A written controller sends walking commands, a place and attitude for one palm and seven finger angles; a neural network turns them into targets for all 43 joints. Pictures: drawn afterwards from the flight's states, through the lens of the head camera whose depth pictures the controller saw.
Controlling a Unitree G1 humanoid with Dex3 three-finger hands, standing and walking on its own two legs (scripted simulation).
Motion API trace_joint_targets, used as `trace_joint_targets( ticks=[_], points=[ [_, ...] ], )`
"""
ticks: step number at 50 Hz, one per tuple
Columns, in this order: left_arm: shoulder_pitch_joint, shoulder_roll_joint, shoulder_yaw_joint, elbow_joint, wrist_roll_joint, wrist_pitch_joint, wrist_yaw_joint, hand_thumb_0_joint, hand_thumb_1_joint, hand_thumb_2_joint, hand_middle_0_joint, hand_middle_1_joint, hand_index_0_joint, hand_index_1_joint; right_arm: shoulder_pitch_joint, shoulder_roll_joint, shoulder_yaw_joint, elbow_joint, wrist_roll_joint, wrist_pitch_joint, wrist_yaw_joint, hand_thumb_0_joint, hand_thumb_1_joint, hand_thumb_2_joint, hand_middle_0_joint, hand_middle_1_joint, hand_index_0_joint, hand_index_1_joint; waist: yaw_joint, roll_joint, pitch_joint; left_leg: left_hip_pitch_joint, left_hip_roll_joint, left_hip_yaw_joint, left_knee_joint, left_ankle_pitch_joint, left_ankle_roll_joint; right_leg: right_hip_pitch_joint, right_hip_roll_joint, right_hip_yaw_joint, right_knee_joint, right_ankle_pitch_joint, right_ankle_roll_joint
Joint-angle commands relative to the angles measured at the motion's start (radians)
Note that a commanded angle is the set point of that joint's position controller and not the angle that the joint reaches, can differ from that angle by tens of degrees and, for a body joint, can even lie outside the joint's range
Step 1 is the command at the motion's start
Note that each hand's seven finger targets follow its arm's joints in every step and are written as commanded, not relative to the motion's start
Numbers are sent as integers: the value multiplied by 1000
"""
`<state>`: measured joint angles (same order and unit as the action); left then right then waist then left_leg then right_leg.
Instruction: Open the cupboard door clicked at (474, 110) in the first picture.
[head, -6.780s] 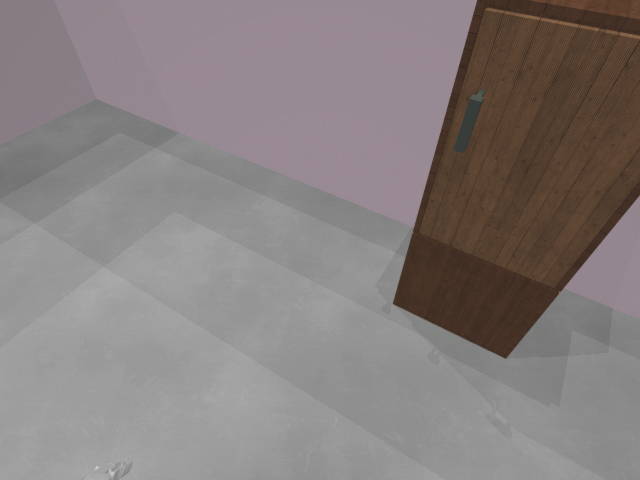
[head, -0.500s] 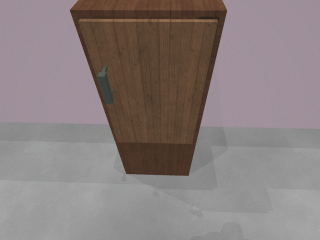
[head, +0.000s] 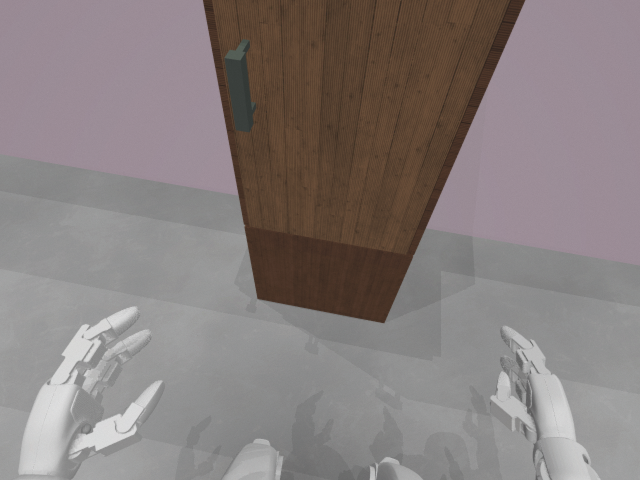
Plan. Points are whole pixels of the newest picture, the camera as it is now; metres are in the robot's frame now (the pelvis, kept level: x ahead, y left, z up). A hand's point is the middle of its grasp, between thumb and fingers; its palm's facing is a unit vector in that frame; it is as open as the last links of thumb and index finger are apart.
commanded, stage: raise the hand with hooked fingers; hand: left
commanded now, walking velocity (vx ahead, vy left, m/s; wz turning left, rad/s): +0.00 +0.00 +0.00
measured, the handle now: (244, 86) +0.62 +0.21 +0.12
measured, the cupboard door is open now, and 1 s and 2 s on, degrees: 0 0 0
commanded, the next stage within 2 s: move the hooked fingers beside the handle in 1.56 s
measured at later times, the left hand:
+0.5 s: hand (112, 329) +0.24 +0.26 +0.08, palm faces -0.03 -1.00 -0.07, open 12.3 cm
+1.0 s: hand (70, 242) +0.30 +0.31 +0.14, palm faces +0.00 -1.00 -0.07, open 14.0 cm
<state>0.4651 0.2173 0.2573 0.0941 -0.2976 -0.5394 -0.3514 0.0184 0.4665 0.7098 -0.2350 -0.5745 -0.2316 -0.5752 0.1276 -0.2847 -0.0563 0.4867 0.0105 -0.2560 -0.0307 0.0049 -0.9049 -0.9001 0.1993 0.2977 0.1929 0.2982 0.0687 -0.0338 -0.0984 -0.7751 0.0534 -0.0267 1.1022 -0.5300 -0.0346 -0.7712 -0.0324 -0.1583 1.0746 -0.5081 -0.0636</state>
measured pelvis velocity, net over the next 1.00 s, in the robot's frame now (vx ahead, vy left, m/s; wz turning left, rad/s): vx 0.01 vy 0.04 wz -0.02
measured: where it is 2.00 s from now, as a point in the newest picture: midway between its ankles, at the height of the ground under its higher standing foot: outside the picture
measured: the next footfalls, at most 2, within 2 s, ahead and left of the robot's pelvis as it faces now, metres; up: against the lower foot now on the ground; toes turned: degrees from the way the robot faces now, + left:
none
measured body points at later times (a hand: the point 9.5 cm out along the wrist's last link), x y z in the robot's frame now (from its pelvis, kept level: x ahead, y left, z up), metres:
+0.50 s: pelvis -0.01 +0.03 +0.02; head +0.04 +0.04 +0.47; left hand +0.23 +0.31 +0.08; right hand +0.11 -0.24 -0.06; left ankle +0.01 +0.14 -0.66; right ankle +0.02 -0.08 -0.66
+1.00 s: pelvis +0.01 +0.04 +0.05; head +0.05 +0.05 +0.50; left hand +0.29 +0.36 +0.14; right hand +0.18 -0.19 -0.03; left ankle +0.01 +0.14 -0.66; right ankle +0.02 -0.08 -0.66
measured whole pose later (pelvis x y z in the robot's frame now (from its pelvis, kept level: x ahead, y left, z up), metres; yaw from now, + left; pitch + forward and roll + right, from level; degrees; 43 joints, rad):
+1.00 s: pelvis +0.01 +0.04 +0.05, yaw -1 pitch +6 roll -2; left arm -0.03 0.41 0.41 0.32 -0.34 -0.22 -0.49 -0.01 -0.49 0.30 -0.30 -1.19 -0.30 -1.19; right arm 0.26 -0.26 0.08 0.58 0.03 -0.24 -0.08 0.01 -0.90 -0.90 0.21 0.30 0.20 0.30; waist 0.03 0.02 -0.05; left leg -0.50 0.02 0.03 0.81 -0.42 0.02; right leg -0.50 -0.04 -0.11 0.75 -0.36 0.00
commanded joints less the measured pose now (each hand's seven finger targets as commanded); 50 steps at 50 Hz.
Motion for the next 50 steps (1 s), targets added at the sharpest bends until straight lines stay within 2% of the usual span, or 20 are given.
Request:
trace_joint_targets(
  ticks=[1,2,4,6,8,11,13,16,17,18,21,26,29,34,36,40,41,44,47,50],
  points=[
    [-379,139,-60,-318,-37,-95,-87,0,247,620,-247,-720,-247,-720,80,-109,2,-47,18,-63,-29,0,-900,-900,200,300,200,300,-165,133,-173,61,-38,6,-57,235,70,74,39,203,-196,187,36],
    [-396,174,-48,-291,-28,-62,-108,0,223,610,-248,-735,-248,-735,84,-111,0,-40,24,-67,-34,0,-900,-900,200,300,200,300,-167,112,-192,52,-37,6,-64,218,71,91,34,205,-209,167,43],
    [-340,236,18,-186,-21,43,-134,0,177,590,-252,-765,-252,-765,78,-117,3,-44,34,-66,-44,0,-900,-900,200,300,200,300,-139,71,-207,19,-43,10,-92,204,72,146,23,223,-254,121,52],
    [-264,287,100,-85,-41,166,-147,0,130,570,-255,-795,-255,-795,52,-115,8,-66,44,-50,-50,0,-900,-900,200,300,200,300,-77,47,-213,19,-51,9,-139,224,68,229,16,227,-285,107,51],
    [-210,316,178,-123,-76,250,-126,0,83,550,-258,-825,-258,-825,30,-94,16,-100,45,-33,-48,0,-900,-900,200,300,200,300,-26,40,-292,46,-60,17,-185,266,62,331,-2,217,-299,148,62],
    [-137,297,254,-149,-126,274,-44,0,13,520,-263,-870,-263,-870,10,-57,21,-112,38,-25,-41,0,-900,-900,200,300,200,300,14,-22,-292,56,-59,12,-219,326,50,406,-3,200,-299,247,64],
    [-151,268,247,-187,-120,226,9,0,-33,500,-267,-900,-267,-900,35,-54,17,-99,34,-30,-32,0,-900,-900,200,300,200,300,-2,-13,-235,69,-57,19,-256,315,45,358,7,170,-304,233,63],
    [-260,244,175,-168,-73,146,34,0,-103,470,-272,-945,-272,-945,51,-79,15,-82,29,-43,-28,0,-900,-900,200,300,200,300,-54,10,-103,62,-54,20,-276,223,49,242,17,165,-332,64,58],
    [-295,241,145,-157,-56,124,22,0,-127,460,-273,-960,-273,-960,76,-89,14,-75,29,-49,-28,0,-900,-900,200,300,200,300,-77,11,-104,80,-55,23,-281,193,53,216,18,165,-342,26,60],
    [-307,241,127,-120,-44,110,7,0,-150,450,-275,-975,-275,-975,90,-100,14,-66,33,-55,-30,0,-900,-900,200,300,200,300,-86,45,-85,90,-54,24,-287,160,54,189,20,162,-348,-12,57],
    [-403,251,80,-127,-49,95,-60,0,-220,420,-280,-1020,-280,-1020,113,-124,15,-64,41,-76,-43,0,-900,-900,200,300,200,300,-109,50,-119,135,-56,15,-301,134,61,197,24,161,-355,-16,53],
    [-466,388,202,-152,-66,116,-80,0,-337,370,-288,-1095,-288,-1095,119,-138,18,-46,38,-93,-61,0,-900,-900,200,300,200,300,-66,149,-205,252,-51,-9,-351,245,58,272,38,110,-322,156,36],
    [-428,365,220,-149,-78,127,-51,0,-407,340,-293,-1140,-293,-1140,110,-124,24,-48,37,-90,-56,0,-900,-900,200,300,200,300,-47,165,-191,294,-45,-12,-380,319,48,301,40,85,-322,238,34],
    [-477,323,174,-26,-66,216,-60,0,-500,300,-300,-1200,-300,-1200,103,-129,37,-57,40,-59,-47,0,-900,-900,200,300,200,300,-66,148,-82,284,-41,-11,-416,315,39,285,46,69,-348,265,37],
    [-513,329,163,33,-63,261,-87,0,-500,300,-300,-1200,-300,-1200,108,-139,41,-63,43,-49,-51,0,-900,-900,200,300,200,300,-74,98,-53,277,-42,-13,-422,304,43,293,52,72,-364,265,35],
    [-645,376,175,-9,-49,284,-120,0,-500,300,-300,-1200,-300,-1200,107,-138,44,-70,43,-44,-60,0,-900,-900,200,300,200,300,-76,120,-149,343,-42,-16,-428,345,44,325,49,76,-374,299,37],
    [-687,399,189,-31,-54,278,-125,0,-500,300,-300,-1200,-300,-1200,106,-138,49,-70,37,-43,-62,0,-900,-900,200,300,200,300,-72,159,-156,366,-45,-16,-423,376,42,334,55,79,-369,324,30],
    [-706,444,246,-48,-61,243,-120,0,-500,300,-300,-1200,-300,-1200,113,-130,51,-60,32,-46,-64,0,-900,-900,200,300,200,300,-64,135,-228,418,-40,-24,-426,452,37,369,55,78,-373,375,31],
    [-726,465,270,4,-69,240,-131,0,-500,300,-300,-1200,-300,-1200,117,-133,56,-43,29,-41,-65,0,-900,-900,200,300,200,300,-65,137,-211,429,-37,-23,-426,519,33,375,57,76,-375,426,30],
    [-746,454,268,106,-81,275,-159,0,-500,300,-300,-1200,-300,-1200,111,-137,54,-29,36,-30,-71,0,-900,-900,200,300,200,300,-69,131,-165,397,-43,-10,-441,455,36,372,47,79,-399,403,34]
  ],
)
